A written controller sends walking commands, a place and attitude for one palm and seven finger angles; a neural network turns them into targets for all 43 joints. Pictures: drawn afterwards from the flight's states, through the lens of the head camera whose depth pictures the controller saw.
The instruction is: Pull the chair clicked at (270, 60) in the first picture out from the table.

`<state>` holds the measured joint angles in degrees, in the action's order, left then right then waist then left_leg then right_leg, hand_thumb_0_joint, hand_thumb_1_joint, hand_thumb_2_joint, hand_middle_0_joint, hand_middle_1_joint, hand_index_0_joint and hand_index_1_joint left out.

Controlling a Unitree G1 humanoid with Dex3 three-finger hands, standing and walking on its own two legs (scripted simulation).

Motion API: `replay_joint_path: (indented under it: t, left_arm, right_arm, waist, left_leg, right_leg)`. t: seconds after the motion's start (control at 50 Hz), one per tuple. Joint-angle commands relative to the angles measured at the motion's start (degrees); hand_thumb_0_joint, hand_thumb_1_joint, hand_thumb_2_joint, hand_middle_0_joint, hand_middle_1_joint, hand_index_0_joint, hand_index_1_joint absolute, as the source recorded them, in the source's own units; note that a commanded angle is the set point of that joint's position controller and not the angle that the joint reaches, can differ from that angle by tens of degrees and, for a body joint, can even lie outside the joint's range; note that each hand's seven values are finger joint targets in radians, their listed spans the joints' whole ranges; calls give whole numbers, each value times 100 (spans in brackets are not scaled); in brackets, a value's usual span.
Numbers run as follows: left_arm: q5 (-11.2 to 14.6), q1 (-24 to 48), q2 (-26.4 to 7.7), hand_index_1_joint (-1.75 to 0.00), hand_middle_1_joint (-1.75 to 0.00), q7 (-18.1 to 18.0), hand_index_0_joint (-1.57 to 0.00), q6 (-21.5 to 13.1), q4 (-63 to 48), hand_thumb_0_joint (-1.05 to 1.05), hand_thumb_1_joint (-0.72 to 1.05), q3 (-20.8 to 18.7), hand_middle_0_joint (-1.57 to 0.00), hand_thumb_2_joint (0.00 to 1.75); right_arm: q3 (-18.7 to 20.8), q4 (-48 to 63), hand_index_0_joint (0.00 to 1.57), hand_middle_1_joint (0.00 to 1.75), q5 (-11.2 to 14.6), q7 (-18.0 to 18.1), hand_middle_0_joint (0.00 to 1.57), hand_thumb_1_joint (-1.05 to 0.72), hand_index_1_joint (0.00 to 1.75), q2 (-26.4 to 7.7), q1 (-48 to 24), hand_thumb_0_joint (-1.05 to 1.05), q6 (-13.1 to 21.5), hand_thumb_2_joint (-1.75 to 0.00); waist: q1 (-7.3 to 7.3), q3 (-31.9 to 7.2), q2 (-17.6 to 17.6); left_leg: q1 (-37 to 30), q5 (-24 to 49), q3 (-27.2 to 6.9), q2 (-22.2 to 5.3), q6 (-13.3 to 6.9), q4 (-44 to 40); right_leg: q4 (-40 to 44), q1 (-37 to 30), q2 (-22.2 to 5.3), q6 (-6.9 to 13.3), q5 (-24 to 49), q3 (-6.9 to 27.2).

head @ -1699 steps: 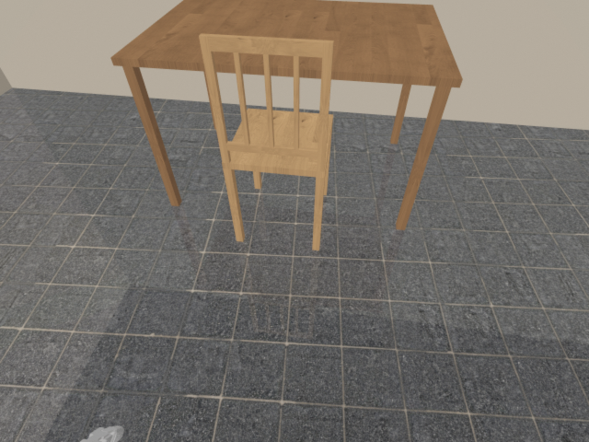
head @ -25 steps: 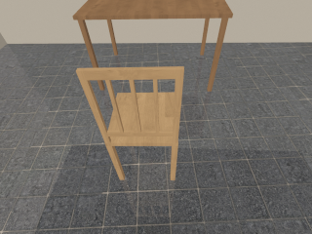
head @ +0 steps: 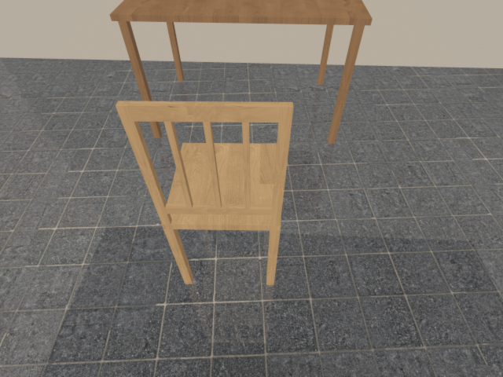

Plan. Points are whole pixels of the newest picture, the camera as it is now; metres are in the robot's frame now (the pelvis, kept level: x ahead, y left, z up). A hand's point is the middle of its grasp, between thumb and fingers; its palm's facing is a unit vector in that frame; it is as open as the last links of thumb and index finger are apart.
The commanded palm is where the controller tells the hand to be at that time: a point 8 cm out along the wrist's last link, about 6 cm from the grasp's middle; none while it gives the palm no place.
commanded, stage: look to check the result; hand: left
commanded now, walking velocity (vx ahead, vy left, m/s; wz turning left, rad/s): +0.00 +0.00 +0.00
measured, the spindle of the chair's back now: (213, 169) +0.61 +0.13 -0.09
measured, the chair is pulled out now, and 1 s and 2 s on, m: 0.78 0.78 0.78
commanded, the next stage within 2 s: stand and wait in 0.70 s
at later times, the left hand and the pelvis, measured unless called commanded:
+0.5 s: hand out of the picture -0.02 +0.15 -0.17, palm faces +0.05 -0.99 -0.16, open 7.4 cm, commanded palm none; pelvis +0.01 +0.00 +0.00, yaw +0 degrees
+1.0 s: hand out of the picture -0.02 +0.14 -0.17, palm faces +0.05 -0.99 -0.17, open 7.4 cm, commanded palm none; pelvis +0.01 -0.01 +0.00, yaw +0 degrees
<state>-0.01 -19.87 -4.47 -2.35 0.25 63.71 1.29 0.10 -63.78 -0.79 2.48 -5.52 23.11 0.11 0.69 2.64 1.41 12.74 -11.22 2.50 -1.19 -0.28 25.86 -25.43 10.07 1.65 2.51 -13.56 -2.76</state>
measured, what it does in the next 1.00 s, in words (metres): stands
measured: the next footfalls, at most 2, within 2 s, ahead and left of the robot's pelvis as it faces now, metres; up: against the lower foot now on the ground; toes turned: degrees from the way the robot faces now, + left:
none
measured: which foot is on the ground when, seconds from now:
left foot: down 0.00-1.00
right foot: down 0.00-1.00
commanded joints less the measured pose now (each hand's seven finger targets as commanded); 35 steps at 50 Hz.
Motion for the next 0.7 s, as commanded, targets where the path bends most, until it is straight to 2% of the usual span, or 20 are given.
replay_joint_path:
  t: [0.0,0.12,0.18,0.2,0.26,0.34,0.42,0.56,0.68]
  left_arm:
    - [-10,-502,-529,-30,-30,-32,-20,-82,-64,0,90,-119,-20,90]
    - [-17,-489,-527,-30,-30,-35,-20,-79,-98,0,90,-133,-20,90]
    - [-16,-451,-523,-30,-30,-32,-20,-83,-98,0,90,-137,-20,90]
    - [-19,-483,-520,-30,-30,-40,-20,-85,-124,0,90,-137,-20,90]
    - [-18,-492,-536,-30,-30,-34,-20,-86,-126,0,90,-149,-20,90]
    - [-22,-471,-539,-30,-30,-28,-20,-95,-142,0,90,-148,-20,90]
    - [-21,-466,-562,-30,-30,-31,-20,-90,-149,0,90,-152,-20,90]
    - [-20,-473,-556,-30,-30,-25,-20,-97,-113,0,90,-152,-20,90]
    - [-15,-474,-565,-30,-30,-23,-20,-89,-109,0,90,-153,-20,90]
  right_arm:
    - [51,77,20,30,14,14,20,-90,30,-374,515,0,65,-90]
    - [60,62,20,30,8,7,20,-90,30,-348,485,0,61,-90]
    - [66,69,20,30,6,5,20,-90,30,-359,466,0,55,-90]
    - [70,91,20,30,8,5,20,-90,30,-371,458,0,50,-90]
    - [64,95,20,30,5,4,20,-90,30,-372,410,0,63,-90]
    - [60,92,20,30,9,4,20,-90,30,-394,375,0,70,-90]
    - [56,78,20,30,10,10,20,-90,30,-400,344,0,76,-90]
    - [50,55,20,30,10,13,20,-90,30,-414,357,0,74,-90]
    - [46,39,20,30,11,13,20,-90,30,-409,351,0,56,-90]
  waist:
    - [-22,439,-138]
    - [-11,541,-79]
    - [4,531,-234]
    - [-10,551,-105]
    - [-9,436,-87]
    - [-7,437,-247]
    - [-2,395,-30]
    - [-9,383,-173]
    - [-5,445,-102]
  left_leg:
    - [-27,-49,-583,-431,-243,-500]
    - [6,-72,-584,-431,-251,-538]
    - [-38,-88,-561,-416,-236,-520]
    - [-17,-84,-551,-426,-241,-513]
    - [-88,-26,-570,-434,-252,-527]
    - [-125,93,-567,-433,-250,-511]
    - [-175,198,-560,-450,-248,-518]
    - [-188,183,-559,-433,-242,-503]
    - [-155,33,-549,-416,-227,-501]
  right_leg:
    - [719,485,-675,186,-7,696]
    - [711,526,-673,172,11,716]
    - [729,544,-685,166,-41,721]
    - [746,561,-675,169,-47,726]
    - [700,504,-688,164,54,717]
    - [710,479,-691,158,147,726]
    - [677,438,-684,154,248,702]
    - [734,393,-708,164,193,712]
    - [778,430,-713,175,26,726]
